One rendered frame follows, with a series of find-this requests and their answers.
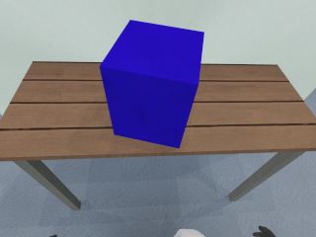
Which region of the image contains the carton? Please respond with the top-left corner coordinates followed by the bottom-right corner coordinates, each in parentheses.
top-left (100, 20), bottom-right (204, 148)

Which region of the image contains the robot right hand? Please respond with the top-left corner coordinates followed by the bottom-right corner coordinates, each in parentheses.
top-left (253, 225), bottom-right (276, 237)

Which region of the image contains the table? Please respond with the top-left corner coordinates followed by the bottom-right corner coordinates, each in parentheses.
top-left (0, 61), bottom-right (316, 210)

